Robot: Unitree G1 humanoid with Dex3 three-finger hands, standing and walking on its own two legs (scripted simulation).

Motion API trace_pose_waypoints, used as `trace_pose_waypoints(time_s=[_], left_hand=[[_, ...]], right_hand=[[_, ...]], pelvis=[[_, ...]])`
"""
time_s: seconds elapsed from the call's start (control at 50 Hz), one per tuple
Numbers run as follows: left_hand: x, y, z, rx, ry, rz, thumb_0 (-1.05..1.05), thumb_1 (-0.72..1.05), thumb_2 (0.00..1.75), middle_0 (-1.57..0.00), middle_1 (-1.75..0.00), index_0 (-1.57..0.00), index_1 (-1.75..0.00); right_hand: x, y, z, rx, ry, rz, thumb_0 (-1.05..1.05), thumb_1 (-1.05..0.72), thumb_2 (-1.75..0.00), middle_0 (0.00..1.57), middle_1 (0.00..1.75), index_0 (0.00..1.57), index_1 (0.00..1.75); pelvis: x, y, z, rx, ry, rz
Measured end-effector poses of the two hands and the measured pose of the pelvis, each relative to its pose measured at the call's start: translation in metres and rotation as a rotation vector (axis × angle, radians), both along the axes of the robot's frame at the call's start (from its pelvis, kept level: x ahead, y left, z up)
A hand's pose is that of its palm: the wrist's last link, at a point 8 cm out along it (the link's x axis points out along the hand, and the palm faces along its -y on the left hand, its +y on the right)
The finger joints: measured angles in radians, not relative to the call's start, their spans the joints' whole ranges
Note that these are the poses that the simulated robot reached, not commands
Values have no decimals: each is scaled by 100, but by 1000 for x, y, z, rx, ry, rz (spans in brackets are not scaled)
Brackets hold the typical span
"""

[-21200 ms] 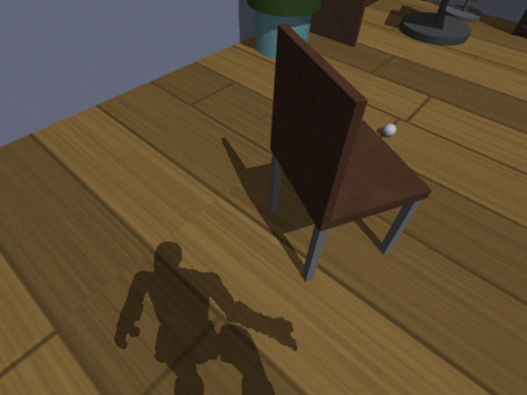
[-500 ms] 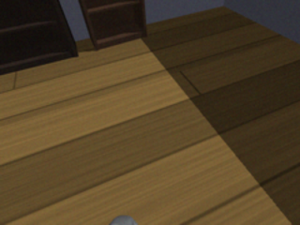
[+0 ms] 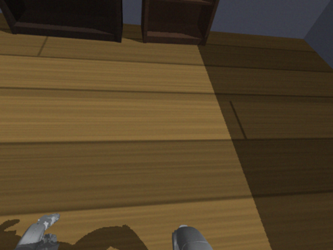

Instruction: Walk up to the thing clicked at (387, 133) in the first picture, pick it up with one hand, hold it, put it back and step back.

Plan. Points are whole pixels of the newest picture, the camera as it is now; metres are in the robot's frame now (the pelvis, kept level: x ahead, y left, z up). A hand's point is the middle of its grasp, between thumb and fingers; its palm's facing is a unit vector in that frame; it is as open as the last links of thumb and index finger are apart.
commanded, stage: walk up
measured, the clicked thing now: out of the picture -0.30 +1.40 -0.73
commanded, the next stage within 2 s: none
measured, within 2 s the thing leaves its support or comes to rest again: neither
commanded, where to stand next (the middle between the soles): +0.16 -0.02 m, yaw +96 degrees
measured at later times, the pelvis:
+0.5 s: pelvis +0.11 -0.14 +0.00, yaw +27 degrees
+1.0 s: pelvis +0.11 -0.12 -0.01, yaw +53 degrees
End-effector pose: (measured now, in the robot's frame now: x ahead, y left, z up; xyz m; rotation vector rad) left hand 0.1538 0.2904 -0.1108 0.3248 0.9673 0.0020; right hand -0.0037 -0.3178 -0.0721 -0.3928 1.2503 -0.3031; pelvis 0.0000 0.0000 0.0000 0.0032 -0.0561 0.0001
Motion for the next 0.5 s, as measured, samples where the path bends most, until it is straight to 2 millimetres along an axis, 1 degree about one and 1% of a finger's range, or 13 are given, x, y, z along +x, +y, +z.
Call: trace_pose_waypoints(time_s=[0.06, 0.12, 0.16, 0.2, 0.24, 0.3, 0.36, 0.42, 0.5], left_hand=[[4, 0, 9, 29, -1, 86, 0, 90, 90, -20, -30, -20, -30], [4, -3, 15, 74, -8, 193, 0, 90, 90, -20, -30, -20, -30], [1, -10, 17, 111, -18, 257, 0, 90, 90, -20, -30, -20, -30], [-9, -20, 17, 154, -18, 315, 0, 91, 90, -20, -30, -20, -30], [-25, -34, 20, 173, 18, 361, 0, 91, 90, -20, -30, -20, -30], [-50, -58, 30, 169, 73, 432, 0, 91, 90, -20, -30, -20, -30], [-74, -76, 35, 163, 112, 504, 0, 90, 90, -20, -30, -20, -30], [-94, -89, 35, 160, 126, 585, 0, 90, 90, -20, -30, -20, -30], [-121, -105, 27, 151, 129, 678, 0, 90, 90, -20, -30, -20, -30]], right_hand=[[32, -18, -2, 6, 12, 55, 1, -90, -90, 20, 30, 21, 30], [75, -43, -11, 8, 21, 128, 1, -90, -90, 20, 30, 21, 30], [112, -63, -22, 8, 19, 184, 1, -90, -90, 20, 30, 21, 30], [155, -81, -37, 5, 1, 238, 1, -90, -90, 20, 30, 21, 30], [198, -88, -45, 6, -27, 289, 1, -91, -90, 20, 30, 20, 30], [256, -85, -42, 37, -71, 391, 1, -91, -90, 20, 29, 20, 30], [304, -77, -34, 76, -111, 484, 1, -91, -90, 20, 29, 20, 30], [338, -67, -28, 99, -118, 571, 0, -91, -90, 20, 29, 20, 30], [370, -49, -23, 107, -98, 675, 0, -91, -90, 20, 29, 20, 30]], pelvis=[[24, -20, 1, 2, 5, 51], [46, -45, -3, 7, 18, 113], [59, -63, -10, 13, 27, 152], [69, -79, -19, 8, 31, 184], [74, -90, -18, 5, 28, 235], [83, -103, -9, 32, 38, 295], [93, -115, -1, 37, 46, 341], [104, -127, 1, 26, 42, 401], [112, -138, 0, 10, 32, 480]])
